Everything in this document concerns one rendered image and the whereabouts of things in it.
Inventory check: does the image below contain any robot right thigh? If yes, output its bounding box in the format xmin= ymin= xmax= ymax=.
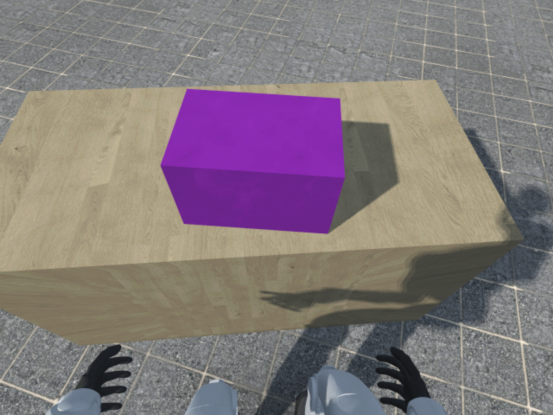
xmin=308 ymin=369 xmax=386 ymax=415

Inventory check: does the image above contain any robot left thigh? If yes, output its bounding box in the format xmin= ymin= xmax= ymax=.
xmin=185 ymin=382 xmax=238 ymax=415

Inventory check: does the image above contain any robot thigh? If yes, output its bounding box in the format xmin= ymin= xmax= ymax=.
xmin=185 ymin=382 xmax=238 ymax=415
xmin=308 ymin=369 xmax=386 ymax=415

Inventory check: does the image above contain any robot left forearm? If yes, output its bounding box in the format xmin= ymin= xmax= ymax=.
xmin=46 ymin=388 xmax=101 ymax=415

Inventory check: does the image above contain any carton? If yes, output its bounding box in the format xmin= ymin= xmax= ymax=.
xmin=161 ymin=89 xmax=345 ymax=234

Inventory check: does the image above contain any robot right hand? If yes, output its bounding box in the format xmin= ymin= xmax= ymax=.
xmin=375 ymin=347 xmax=431 ymax=414

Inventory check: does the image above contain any robot right forearm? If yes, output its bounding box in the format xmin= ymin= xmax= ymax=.
xmin=407 ymin=397 xmax=448 ymax=415

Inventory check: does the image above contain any robot left hand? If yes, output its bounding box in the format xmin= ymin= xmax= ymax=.
xmin=74 ymin=344 xmax=133 ymax=412

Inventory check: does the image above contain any pedestal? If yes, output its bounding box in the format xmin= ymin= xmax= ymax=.
xmin=0 ymin=80 xmax=524 ymax=346

